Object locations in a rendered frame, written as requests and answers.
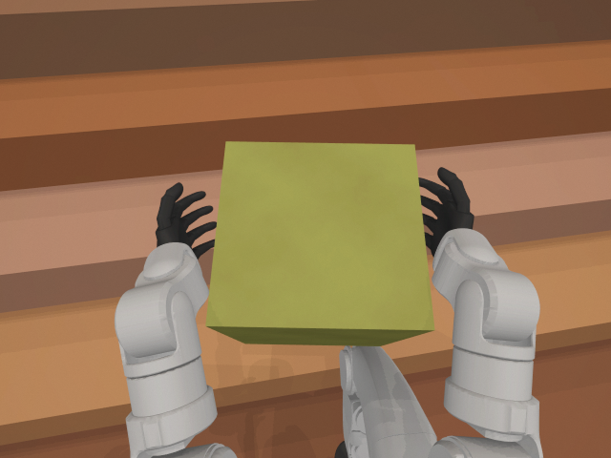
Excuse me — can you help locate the robot left hand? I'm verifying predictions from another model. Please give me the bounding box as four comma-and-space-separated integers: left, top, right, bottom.
156, 182, 217, 259

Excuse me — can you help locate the robot left forearm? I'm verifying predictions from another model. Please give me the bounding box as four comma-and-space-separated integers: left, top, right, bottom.
115, 242, 218, 458

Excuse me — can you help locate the robot right thigh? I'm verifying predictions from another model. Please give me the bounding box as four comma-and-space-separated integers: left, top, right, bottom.
339, 345, 437, 458

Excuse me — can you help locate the robot right shin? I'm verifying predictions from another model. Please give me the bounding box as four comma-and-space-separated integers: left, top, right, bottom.
343, 391, 369, 458

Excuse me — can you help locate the robot right upper arm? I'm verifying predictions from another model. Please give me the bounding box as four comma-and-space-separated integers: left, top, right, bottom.
428, 436, 532, 458

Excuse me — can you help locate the carton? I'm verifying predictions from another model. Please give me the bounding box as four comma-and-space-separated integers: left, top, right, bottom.
205, 141, 435, 346

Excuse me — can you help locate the robot right hand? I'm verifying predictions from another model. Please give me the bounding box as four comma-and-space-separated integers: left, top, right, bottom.
418, 167, 474, 257

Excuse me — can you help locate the robot right forearm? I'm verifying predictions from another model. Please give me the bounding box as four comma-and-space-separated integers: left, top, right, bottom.
432, 228, 543, 458

